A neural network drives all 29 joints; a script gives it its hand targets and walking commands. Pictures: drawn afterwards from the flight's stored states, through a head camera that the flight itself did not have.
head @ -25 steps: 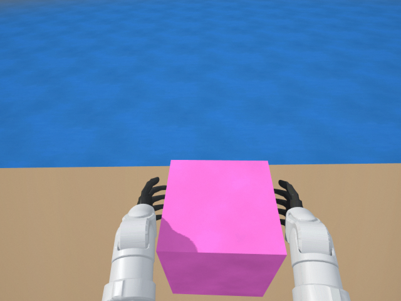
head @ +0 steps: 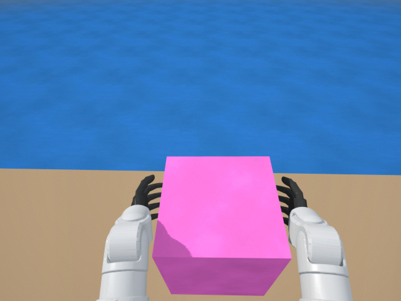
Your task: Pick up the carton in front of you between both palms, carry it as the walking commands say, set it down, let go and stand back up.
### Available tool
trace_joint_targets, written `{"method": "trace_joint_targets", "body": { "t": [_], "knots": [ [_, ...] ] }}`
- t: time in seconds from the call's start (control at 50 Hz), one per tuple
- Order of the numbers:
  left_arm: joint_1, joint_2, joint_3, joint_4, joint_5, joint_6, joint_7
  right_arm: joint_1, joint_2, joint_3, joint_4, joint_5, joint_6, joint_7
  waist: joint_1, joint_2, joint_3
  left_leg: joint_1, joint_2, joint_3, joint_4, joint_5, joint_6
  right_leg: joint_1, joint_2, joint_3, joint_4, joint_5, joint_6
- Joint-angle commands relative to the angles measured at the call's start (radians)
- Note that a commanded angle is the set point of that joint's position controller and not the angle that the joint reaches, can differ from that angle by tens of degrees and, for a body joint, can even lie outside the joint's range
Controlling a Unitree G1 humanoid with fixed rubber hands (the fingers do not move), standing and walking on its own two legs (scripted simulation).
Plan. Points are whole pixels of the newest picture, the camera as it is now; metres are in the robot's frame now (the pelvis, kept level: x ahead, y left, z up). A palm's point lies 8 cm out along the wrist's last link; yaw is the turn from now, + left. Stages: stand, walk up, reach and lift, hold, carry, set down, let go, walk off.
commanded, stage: carry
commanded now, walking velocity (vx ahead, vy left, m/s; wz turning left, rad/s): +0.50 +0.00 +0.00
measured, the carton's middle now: (217, 229) +0.29 +0.00 +0.01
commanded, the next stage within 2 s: none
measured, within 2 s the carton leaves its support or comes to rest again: neither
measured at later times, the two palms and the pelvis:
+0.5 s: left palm (141, 134) +0.51 +0.20 +0.09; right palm (255, 135) +0.51 -0.10 +0.09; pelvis +0.24 +0.04 -0.01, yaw -1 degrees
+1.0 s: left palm (168, 89) +0.82 +0.17 +0.06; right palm (249, 89) +0.85 -0.13 +0.06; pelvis +0.58 +0.00 +0.00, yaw +4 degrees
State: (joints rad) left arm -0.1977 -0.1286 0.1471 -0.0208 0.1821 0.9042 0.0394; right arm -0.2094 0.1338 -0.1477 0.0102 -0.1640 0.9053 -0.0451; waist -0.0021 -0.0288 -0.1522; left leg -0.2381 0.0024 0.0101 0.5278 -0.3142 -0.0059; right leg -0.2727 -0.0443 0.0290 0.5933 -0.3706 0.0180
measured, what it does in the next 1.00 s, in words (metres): walks ahead: right foot, then left foot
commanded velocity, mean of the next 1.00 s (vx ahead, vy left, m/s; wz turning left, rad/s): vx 0.50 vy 0.00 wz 0.00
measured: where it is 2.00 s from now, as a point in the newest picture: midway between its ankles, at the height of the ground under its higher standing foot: (201, 177)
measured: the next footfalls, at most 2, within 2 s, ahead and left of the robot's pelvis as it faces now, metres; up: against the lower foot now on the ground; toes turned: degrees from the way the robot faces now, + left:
right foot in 0.14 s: +0.10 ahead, -0.11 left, +0.00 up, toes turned -8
left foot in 0.42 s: +0.31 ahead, +0.13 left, +0.00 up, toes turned +11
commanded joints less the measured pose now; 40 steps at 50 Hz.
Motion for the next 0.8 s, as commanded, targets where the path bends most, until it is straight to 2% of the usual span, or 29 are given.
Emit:
{"method": "trace_joint_targets", "body": {
  "t": [0.0, 0.02, 0.04, 0.06, 0.08, 0.1, 0.12, 0.14, 0.16, 0.18, 0.2, 0.22, 0.24, 0.28, 0.32, 0.36, 0.38, 0.4, 0.42, 0.44, 0.46, 0.48, 0.5, 0.52, 0.56, 0.64, 0.7, 0.74, 0.78],
  "knots": [
    [-0.578, -0.843, -0.725, -0.131, -0.377, 0.084, -0.214, -0.521, 0.832, 0.698, -0.118, 0.347, 0.066, 0.211, -0.021, 0.314, -0.016, 0.277, 0.319, -0.469, -0.307, -0.093, 0.179, -0.442, 0.029, -0.146, 0.126, -0.141, 0.001],
    [-0.588, -0.855, -0.749, -0.148, -0.412, 0.109, -0.216, -0.519, 0.815, 0.699, -0.164, 0.352, 0.092, 0.199, -0.025, 0.257, -0.012, 0.287, 0.322, -0.444, -0.279, 0.063, 0.205, -0.444, 0.011, -0.135, 0.106, -0.172, -0.007],
    [-0.570, -0.870, -0.762, -0.160, -0.446, 0.131, -0.217, -0.515, 0.825, 0.716, -0.211, 0.369, 0.118, 0.190, -0.024, 0.205, -0.053, 0.300, 0.309, -0.376, -0.246, 0.162, 0.198, -0.398, 0.012, -0.142, 0.043, -0.148, -0.012],
    [-0.554, -0.885, -0.773, -0.184, -0.471, 0.149, -0.217, -0.518, 0.832, 0.734, -0.263, 0.389, 0.140, 0.183, -0.020, 0.181, -0.102, 0.303, 0.277, -0.287, -0.210, 0.223, 0.173, -0.315, 0.035, -0.173, -0.034, -0.065, -0.013],
    [-0.526, -0.895, -0.775, -0.202, -0.483, 0.167, -0.216, -0.513, 0.841, 0.747, -0.302, 0.406, 0.161, 0.180, -0.012, 0.176, -0.147, 0.263, 0.236, -0.184, -0.168, 0.233, 0.139, -0.182, 0.058, -0.215, -0.127, 0.039, -0.011],
    [-0.492, -0.901, -0.771, -0.219, -0.486, 0.184, -0.214, -0.493, 0.849, 0.757, -0.331, 0.419, 0.181, 0.180, -0.005, 0.160, -0.190, 0.159, 0.193, -0.090, -0.111, 0.172, 0.104, 0.016, 0.063, -0.234, -0.197, 0.120, -0.012],
    [-0.455, -0.904, -0.763, -0.234, -0.483, 0.202, -0.212, -0.461, 0.853, 0.762, -0.347, 0.424, 0.199, 0.182, 0.005, 0.114, -0.234, -0.018, 0.159, -0.022, -0.017, 0.128, 0.071, 0.265, 0.019, -0.179, -0.231, 0.136, -0.031],
    [-0.407, -0.894, -0.753, -0.241, -0.464, 0.217, -0.206, -0.458, 0.853, 0.765, -0.374, 0.434, 0.222, 0.189, 0.027, -0.075, -0.258, -0.214, 0.088, 0.089, 0.205, 0.036, 0.025, 0.428, -0.164, 0.097, -0.339, -0.031, -0.095],
    [-0.380, -0.873, -0.740, -0.242, -0.435, 0.226, -0.197, -0.488, 0.862, 0.779, -0.401, 0.454, 0.244, 0.199, 0.033, -0.265, -0.199, -0.480, 0.017, 0.134, 0.346, -0.128, 0.000, 0.538, -0.356, 0.396, -0.362, 0.068, -0.203],
    [-0.373, -0.871, -0.737, -0.279, -0.413, 0.239, -0.189, -0.490, 0.872, 0.789, -0.399, 0.470, 0.258, 0.211, 0.040, -0.222, -0.146, -0.582, 0.047, 0.063, 0.388, -0.252, 0.019, 0.550, -0.410, 0.441, -0.353, 0.225, -0.272],
    [-0.386, -0.895, -0.742, -0.310, -0.415, 0.254, -0.185, -0.487, 0.877, 0.784, -0.403, 0.478, 0.266, 0.218, 0.041, -0.135, -0.119, -0.616, 0.076, 0.044, 0.417, -0.291, 0.025, 0.545, -0.400, 0.385, -0.337, 0.336, -0.275],
    [-0.387, -0.915, -0.741, -0.344, -0.429, 0.264, -0.184, -0.466, 0.877, 0.776, -0.412, 0.483, 0.272, 0.221, 0.043, -0.068, -0.129, -0.617, 0.089, 0.042, 0.394, -0.280, 0.024, 0.542, -0.381, 0.319, -0.338, 0.357, -0.253],
    [-0.393, -0.919, -0.745, -0.379, -0.441, 0.271, -0.184, -0.443, 0.884, 0.773, -0.421, 0.487, 0.278, 0.222, 0.042, -0.048, -0.136, -0.588, 0.096, 0.052, 0.312, -0.232, 0.021, 0.527, -0.353, 0.238, -0.351, 0.328, -0.215],
    [-0.436, -0.896, -0.761, -0.432, -0.473, 0.289, -0.185, -0.444, 0.884, 0.768, -0.437, 0.489, 0.286, 0.212, 0.032, -0.080, -0.150, -0.438, 0.053, 0.113, 0.172, -0.079, 0.014, 0.432, -0.269, 0.074, -0.351, 0.351, -0.157],
    [-0.426, -0.866, -0.767, -0.440, -0.492, 0.307, -0.191, -0.419, 0.864, 0.753, -0.446, 0.471, 0.298, 0.196, 0.028, -0.125, -0.141, -0.283, 0.022, 0.170, 0.056, 0.016, 0.014, 0.325, -0.232, -0.039, -0.344, 0.333, -0.130],
    [-0.420, -0.838, -0.766, -0.431, -0.503, 0.324, -0.198, -0.392, 0.846, 0.732, -0.434, 0.449, 0.311, 0.184, 0.010, -0.100, -0.147, -0.026, -0.012, 0.237, -0.071, 0.156, 0.015, 0.166, -0.184, -0.142, -0.248, 0.278, -0.094],
    [-0.419, -0.820, -0.765, -0.428, -0.505, 0.332, -0.201, -0.378, 0.834, 0.721, -0.423, 0.439, 0.319, 0.181, 0.002, -0.061, -0.181, 0.148, -0.029, 0.274, -0.079, 0.146, 0.021, 0.077, -0.153, -0.192, -0.144, 0.301, -0.071],
    [-0.425, -0.799, -0.760, -0.422, -0.506, 0.340, -0.204, -0.365, 0.825, 0.709, -0.414, 0.431, 0.327, 0.180, -0.011, -0.003, -0.220, 0.338, 0.033, 0.198, -0.067, 0.084, 0.037, -0.057, -0.130, -0.235, 0.014, 0.273, -0.040],
    [-0.466, -0.779, -0.756, -0.437, -0.514, 0.355, -0.209, -0.362, 0.807, 0.692, -0.392, 0.415, 0.331, 0.176, -0.031, 0.234, -0.223, 0.417, 0.295, -0.273, -0.258, -0.129, 0.118, -0.254, -0.025, -0.265, 0.320, 0.095, 0.018],
    [-0.504, -0.783, -0.761, -0.427, -0.527, 0.368, -0.213, -0.390, 0.806, 0.681, -0.377, 0.408, 0.334, 0.172, -0.032, 0.315, -0.187, 0.481, 0.435, -0.547, -0.325, -0.048, 0.237, -0.458, 0.039, -0.182, 0.494, -0.141, 0.011],
    [-0.508, -0.807, -0.756, -0.402, -0.533, 0.371, -0.218, -0.415, 0.821, 0.688, -0.397, 0.416, 0.340, 0.171, -0.024, 0.220, -0.179, 0.466, 0.453, -0.519, -0.297, 0.032, 0.260, -0.524, -0.034, -0.082, 0.614, -0.149, -0.019],
    [-0.514, -0.822, -0.749, -0.389, -0.534, 0.368, -0.222, -0.435, 0.850, 0.697, -0.401, 0.425, 0.341, 0.170, -0.023, 0.142, -0.171, 0.416, 0.425, -0.444, -0.276, 0.161, 0.249, -0.527, -0.072, -0.061, 0.637, -0.112, -0.034],
    [-0.507, -0.851, -0.747, -0.372, -0.532, 0.364, -0.223, -0.464, 0.875, 0.709, -0.412, 0.434, 0.338, 0.172, -0.018, 0.074, -0.182, 0.390, 0.406, -0.371, -0.286, 0.176, 0.221, -0.519, -0.098, -0.049, 0.616, -0.053, -0.040],
    [-0.490, -0.871, -0.743, -0.362, -0.521, 0.356, -0.222, -0.486, 0.904, 0.724, -0.421, 0.445, 0.334, 0.177, -0.014, 0.055, -0.175, 0.354, 0.375, -0.276, -0.307, 0.210, 0.182, -0.491, -0.113, -0.048, 0.540, 0.010, -0.038],
    [-0.462, -0.902, -0.748, -0.358, -0.489, 0.337, -0.212, -0.488, 0.935, 0.744, -0.428, 0.468, 0.324, 0.192, -0.016, 0.106, -0.170, 0.340, 0.325, -0.147, -0.323, 0.314, 0.139, -0.448, -0.083, -0.094, 0.423, 0.081, -0.030],
    [-0.370, -0.933, -0.739, -0.341, -0.433, 0.306, -0.186, -0.440, 0.929, 0.761, -0.435, 0.494, 0.315, 0.222, -0.014, 0.149, -0.140, 0.384, 0.257, 0.004, -0.316, 0.475, 0.124, -0.443, -0.038, -0.164, 0.199, 0.201, -0.017],
    [-0.344, -0.926, -0.744, -0.352, -0.416, 0.299, -0.178, -0.402, 0.907, 0.760, -0.425, 0.491, 0.309, 0.235, -0.018, 0.176, -0.081, 0.348, 0.218, 0.090, -0.309, 0.578, 0.110, -0.358, 0.003, -0.236, 0.013, 0.274, -0.027],
    [-0.353, -0.921, -0.754, -0.367, -0.423, 0.299, -0.182, -0.386, 0.897, 0.758, -0.421, 0.482, 0.305, 0.236, -0.020, 0.201, -0.047, 0.329, 0.219, 0.120, -0.311, 0.634, 0.102, -0.282, 0.019, -0.269, -0.062, 0.342, -0.044],
    [-0.347, -0.919, -0.760, -0.373, -0.434, 0.299, -0.189, -0.376, 0.892, 0.759, -0.427, 0.474, 0.302, 0.235, -0.009, 0.217, -0.075, 0.335, 0.220, 0.169, -0.204, 0.817, 0.080, -0.137, 0.048, -0.302, -0.093, 0.378, -0.061]
  ]
}}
